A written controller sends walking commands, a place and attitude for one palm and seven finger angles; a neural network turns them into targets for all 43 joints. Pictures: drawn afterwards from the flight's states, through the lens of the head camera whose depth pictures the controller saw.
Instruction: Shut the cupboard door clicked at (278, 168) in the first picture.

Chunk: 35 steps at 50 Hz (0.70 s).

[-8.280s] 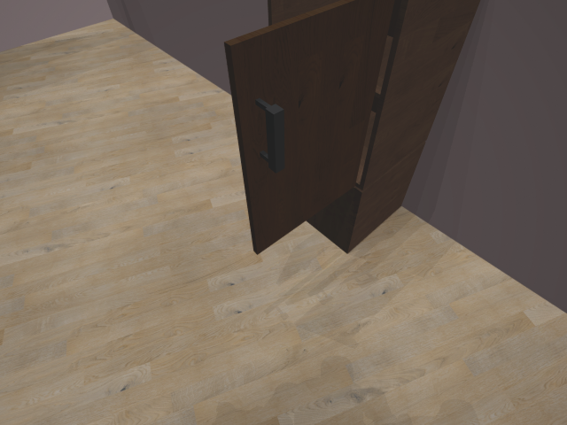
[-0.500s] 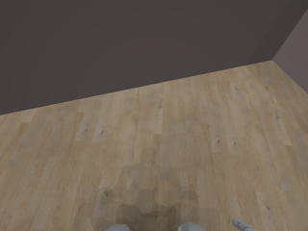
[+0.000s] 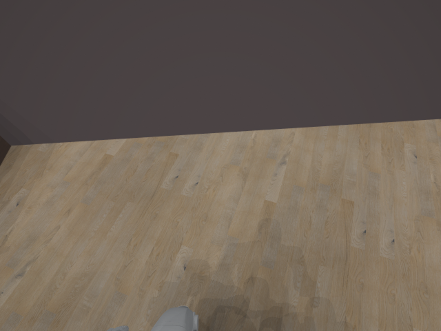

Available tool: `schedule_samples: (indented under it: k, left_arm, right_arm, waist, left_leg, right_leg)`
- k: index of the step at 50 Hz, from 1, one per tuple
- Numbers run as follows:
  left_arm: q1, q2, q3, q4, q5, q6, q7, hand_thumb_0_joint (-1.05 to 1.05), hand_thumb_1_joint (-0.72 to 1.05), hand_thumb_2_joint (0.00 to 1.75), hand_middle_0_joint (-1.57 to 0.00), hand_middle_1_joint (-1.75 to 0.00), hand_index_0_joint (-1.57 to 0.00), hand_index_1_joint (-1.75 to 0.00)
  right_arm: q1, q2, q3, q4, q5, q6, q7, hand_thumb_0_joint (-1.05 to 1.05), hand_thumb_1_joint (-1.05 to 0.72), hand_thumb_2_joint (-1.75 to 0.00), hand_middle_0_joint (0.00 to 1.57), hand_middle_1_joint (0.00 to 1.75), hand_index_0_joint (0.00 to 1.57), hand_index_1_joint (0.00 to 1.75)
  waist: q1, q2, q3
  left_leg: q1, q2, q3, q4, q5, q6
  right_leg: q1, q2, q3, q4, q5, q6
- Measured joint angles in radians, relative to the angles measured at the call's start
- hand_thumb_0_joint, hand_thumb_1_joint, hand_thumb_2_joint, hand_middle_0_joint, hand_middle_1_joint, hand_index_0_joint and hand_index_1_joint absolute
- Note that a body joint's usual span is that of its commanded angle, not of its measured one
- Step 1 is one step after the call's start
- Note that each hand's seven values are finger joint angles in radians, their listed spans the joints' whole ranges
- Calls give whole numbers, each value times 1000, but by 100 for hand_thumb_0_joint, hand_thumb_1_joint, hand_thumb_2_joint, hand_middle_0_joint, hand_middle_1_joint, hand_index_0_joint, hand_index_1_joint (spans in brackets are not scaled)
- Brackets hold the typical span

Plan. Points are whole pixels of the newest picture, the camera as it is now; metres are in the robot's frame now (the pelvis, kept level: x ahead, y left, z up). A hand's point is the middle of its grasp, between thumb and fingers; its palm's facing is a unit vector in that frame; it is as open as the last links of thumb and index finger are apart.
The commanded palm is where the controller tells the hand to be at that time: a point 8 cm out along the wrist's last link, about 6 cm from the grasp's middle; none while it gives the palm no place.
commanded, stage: walk to a spot facing it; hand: left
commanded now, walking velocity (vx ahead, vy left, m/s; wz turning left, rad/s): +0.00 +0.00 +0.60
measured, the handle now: out of the picture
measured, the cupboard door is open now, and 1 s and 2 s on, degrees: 88 88 88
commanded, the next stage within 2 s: none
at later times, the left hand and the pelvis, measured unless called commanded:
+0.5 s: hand out of the picture +0.05 +0.25 -0.16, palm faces +0.27 -0.93 -0.24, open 7.4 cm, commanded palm none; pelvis +0.02 +0.02 +0.00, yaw +16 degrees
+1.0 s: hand out of the picture -0.01 +0.16 -0.17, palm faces +0.64 -0.74 -0.20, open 7.4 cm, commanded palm none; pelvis +0.15 +0.06 -0.01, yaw +38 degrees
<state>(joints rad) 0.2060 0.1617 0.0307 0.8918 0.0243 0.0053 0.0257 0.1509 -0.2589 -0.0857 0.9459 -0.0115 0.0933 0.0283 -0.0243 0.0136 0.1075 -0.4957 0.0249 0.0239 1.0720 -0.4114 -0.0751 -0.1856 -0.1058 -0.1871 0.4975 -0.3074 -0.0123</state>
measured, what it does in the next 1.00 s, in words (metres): walks ahead, turning left: left foot, then right foot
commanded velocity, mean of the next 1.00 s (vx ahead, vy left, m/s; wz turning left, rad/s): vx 0.24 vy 0.00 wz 0.57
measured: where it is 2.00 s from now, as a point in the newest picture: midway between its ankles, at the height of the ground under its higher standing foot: (151, 253)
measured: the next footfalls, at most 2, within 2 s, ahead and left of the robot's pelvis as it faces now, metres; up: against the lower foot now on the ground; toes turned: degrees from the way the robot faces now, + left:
left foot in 0.18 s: +0.04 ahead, +0.14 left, +0.00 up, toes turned +13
right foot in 0.60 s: +0.12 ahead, -0.11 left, +0.00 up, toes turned +16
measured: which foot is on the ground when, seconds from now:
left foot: up 0.00-0.16, down 0.18-0.60, up 0.62-1.00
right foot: down 0.00-0.18, up 0.20-0.58, down 0.60-1.00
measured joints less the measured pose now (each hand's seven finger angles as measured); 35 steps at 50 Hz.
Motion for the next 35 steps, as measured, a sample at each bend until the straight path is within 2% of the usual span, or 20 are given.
schedule_samples:
  k: [6, 8, 9, 10, 12, 14, 17, 23, 29, 30, 31, 33, 35]
  left_arm:
    - [24, 33, 14, 14, 8, -1, -6, 1, 91, 90, -20, -30, -21, -30]
    - [36, 48, 22, 23, 7, 2, -10, 1, 91, 90, -20, -30, -21, -30]
    - [46, 57, 26, 25, 3, 5, -12, 1, 91, 90, -20, -30, -21, -30]
    - [45, 70, 32, 33, -1, 14, -14, 1, 91, 90, -20, -30, -21, -30]
    - [31, 92, 38, 45, -3, 43, -11, 1, 91, 90, -20, -30, -21, -30]
    - [12, 104, 44, 54, -1, 61, -8, 1, 91, 90, -20, -30, -20, -30]
    - [-15, 105, 48, 47, 2, 61, -17, 1, 91, 90, -20, -30, -20, -30]
    - [-39, 88, 42, 23, 5, 37, -38, 1, 91, 90, -20, -30, -20, -30]
    - [-63, 70, 33, 2, 4, 10, -53, 1, 91, 90, -20, -30, -20, -30]
    - [-59, 69, 31, -6, 5, -1, -54, 1, 91, 90, -20, -30, -20, -30]
    - [-60, 62, 31, -6, 9, -14, -51, 1, 91, 90, -20, -30, -20, -30]
    - [-49, 40, 23, -6, 8, -25, -41, 1, 91, 90, -20, -30, -20, -30]
    - [-18, 24, 18, 3, 5, -35, -34, 1, 91, 90, -20, -30, -20, -30]
  right_arm:
    - [-38, 11, 15, -8, 3, -8, 3, 0, -91, -90, 20, 29, 20, 30]
    - [-51, 14, 20, -21, 2, -18, 4, 0, -91, -90, 20, 29, 20, 30]
    - [-54, 12, 22, -31, 1, -27, 5, 0, -91, -90, 20, 29, 20, 30]
    - [-60, 18, 22, -38, -2, -39, 3, 0, -91, -90, 20, 29, 20, 30]
    - [-67, 29, 29, -50, -2, -55, -3, 0, -91, -90, 20, 29, 20, 30]
    - [-60, 37, 36, -56, -3, -62, -13, 0, -91, -90, 20, 29, 20, 30]
    - [-43, 41, 41, -52, -7, -62, -25, 0, -91, -90, 20, 29, 20, 30]
    - [19, 47, 42, -25, -12, -71, -20, 0, -91, -90, 20, 29, 21, 30]
    - [87, 46, 29, 6, -13, -62, -14, 0, -91, -90, 21, 30, 21, 30]
    - [102, 46, 26, 11, -10, -59, -14, 0, -91, -90, 21, 30, 21, 30]
    - [108, 41, 21, 22, -5, -56, -15, 0, -91, -90, 21, 30, 21, 30]
    - [115, 28, 12, 44, -8, -43, -11, 0, -91, -90, 20, 29, 21, 30]
    - [113, 16, 7, 58, -14, -36, 0, 0, -91, -90, 20, 29, 20, 30]
  waist:
    - [33, -34, 12]
    - [41, -45, 10]
    - [42, -47, 4]
    - [41, -61, 5]
    - [46, -78, 12]
    - [45, -78, 8]
    - [44, -62, 1]
    - [28, -24, -31]
    - [-4, 8, -48]
    - [-4, 6, -56]
    - [-1, 13, -55]
    - [-3, 28, -51]
    - [1, 27, -55]
  left_leg:
    - [108, 11, 58, -278, -16, 14]
    - [161, 2, 77, -397, 36, 27]
    - [190, -3, 80, -463, 110, 51]
    - [180, -17, 78, -457, 131, 89]
    - [163, -30, 68, -424, 105, 119]
    - [168, -34, 49, -444, 104, 121]
    - [187, -40, 20, -510, 144, 114]
    - [216, -45, -38, -587, 182, 111]
    - [206, -52, -109, -548, 149, 83]
    - [191, -60, -118, -511, 121, 79]
    - [167, -61, -121, -441, 46, 78]
    - [95, -54, -92, -236, -49, 74]
    - [22, -36, -48, -63, -10, 63]
  right_leg:
    - [2, -40, -80, 53, -42, 18]
    - [-12, -58, -101, 106, -74, 32]
    - [-30, -69, -109, 152, -96, 41]
    - [-63, -79, -84, 232, -134, 57]
    - [-148, -53, 18, 427, -233, 73]
    - [-219, -22, 81, 560, -225, 82]
    - [-282, 0, 140, 625, -141, 88]
    - [-275, 17, 176, 471, -97, 87]
    - [-145, 60, 150, 148, -74, 82]
    - [-104, 63, 146, 66, -66, 73]
    - [-93, 65, 136, 53, -16, 54]
    - [-62, 57, 93, 63, -14, 21]
    - [-8, 43, 59, 20, -22, 11]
